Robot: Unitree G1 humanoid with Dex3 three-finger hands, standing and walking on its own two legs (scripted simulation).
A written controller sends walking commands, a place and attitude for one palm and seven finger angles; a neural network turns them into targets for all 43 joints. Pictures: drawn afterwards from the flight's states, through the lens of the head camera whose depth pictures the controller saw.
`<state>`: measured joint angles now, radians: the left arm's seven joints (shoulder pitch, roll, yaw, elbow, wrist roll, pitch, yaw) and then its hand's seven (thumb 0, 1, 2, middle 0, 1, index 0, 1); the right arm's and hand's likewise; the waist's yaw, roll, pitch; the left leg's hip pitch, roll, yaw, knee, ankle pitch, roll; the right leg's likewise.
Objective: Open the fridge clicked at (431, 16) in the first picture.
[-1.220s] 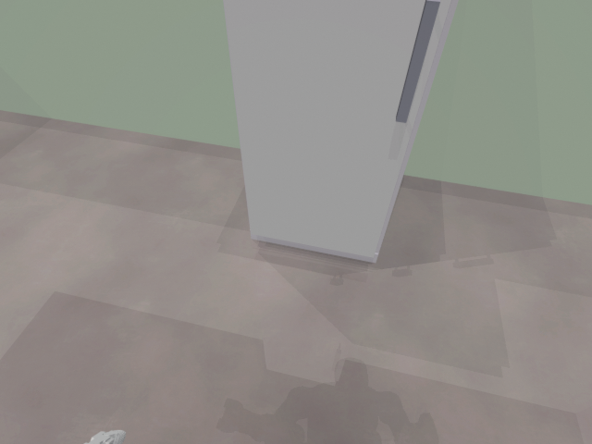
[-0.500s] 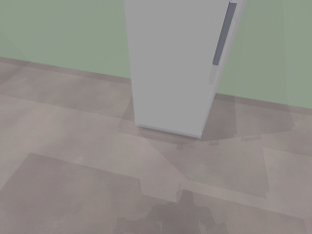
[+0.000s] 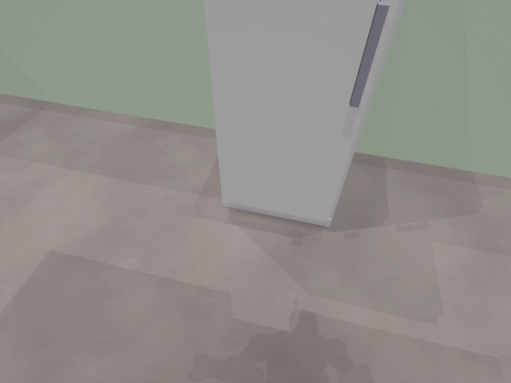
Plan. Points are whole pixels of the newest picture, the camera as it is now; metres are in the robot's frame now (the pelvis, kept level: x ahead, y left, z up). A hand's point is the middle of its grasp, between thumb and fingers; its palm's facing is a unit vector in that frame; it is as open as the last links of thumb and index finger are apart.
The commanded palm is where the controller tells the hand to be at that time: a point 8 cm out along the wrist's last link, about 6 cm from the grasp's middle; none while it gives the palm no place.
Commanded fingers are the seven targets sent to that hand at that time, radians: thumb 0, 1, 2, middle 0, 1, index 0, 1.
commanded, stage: look at it before walking up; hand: right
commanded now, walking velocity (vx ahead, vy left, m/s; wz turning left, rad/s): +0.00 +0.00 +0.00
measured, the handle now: (366, 56) +0.91 -0.25 +0.10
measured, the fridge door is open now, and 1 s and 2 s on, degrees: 0 0 0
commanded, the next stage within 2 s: turn to face it in 0.22 s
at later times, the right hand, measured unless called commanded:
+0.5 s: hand out of the picture +0.07 -0.25 -0.15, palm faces +0.01 +0.94 -0.34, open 7.4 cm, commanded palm none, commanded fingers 0.00 -0.90 -0.90 0.20 0.30 0.20 0.30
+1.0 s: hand out of the picture -0.02 -0.21 -0.19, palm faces +0.13 +0.97 -0.21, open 7.4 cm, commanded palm none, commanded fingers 0.00 -0.90 -0.90 0.20 0.30 0.20 0.30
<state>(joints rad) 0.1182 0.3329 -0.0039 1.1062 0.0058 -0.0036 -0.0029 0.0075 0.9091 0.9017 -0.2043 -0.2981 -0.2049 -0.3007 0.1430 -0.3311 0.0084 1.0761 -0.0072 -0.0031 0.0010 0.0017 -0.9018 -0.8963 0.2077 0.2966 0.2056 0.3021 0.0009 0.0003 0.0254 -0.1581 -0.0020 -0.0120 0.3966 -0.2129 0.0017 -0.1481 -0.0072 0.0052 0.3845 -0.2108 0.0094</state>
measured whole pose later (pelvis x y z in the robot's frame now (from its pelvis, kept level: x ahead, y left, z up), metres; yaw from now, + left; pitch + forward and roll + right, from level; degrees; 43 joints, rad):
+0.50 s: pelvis +0.00 +0.00 +0.00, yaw -1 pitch -2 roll +0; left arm 0.12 0.33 0.00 1.10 0.01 0.00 0.00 0.01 0.91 0.90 -0.20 -0.30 -0.20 -0.30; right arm 0.13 -0.34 0.00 1.07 -0.01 0.00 0.00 0.00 -0.90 -0.90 0.21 0.30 0.21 0.30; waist 0.00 0.00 0.03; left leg -0.15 0.01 0.01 0.40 -0.22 0.00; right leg -0.15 0.00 0.03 0.39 -0.21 0.01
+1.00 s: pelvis -0.01 -0.01 -0.01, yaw -6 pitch +0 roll +1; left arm 0.25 0.17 0.01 1.05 0.02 0.03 0.00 0.01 0.92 0.90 -0.20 -0.30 -0.21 -0.30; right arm 0.28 -0.21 -0.02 1.04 -0.02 0.03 -0.02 0.00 -0.90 -0.90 0.21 0.30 0.20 0.30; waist -0.01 0.02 0.01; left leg -0.27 0.03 0.06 0.60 -0.41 -0.01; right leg -0.31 0.05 0.10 0.56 -0.27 -0.02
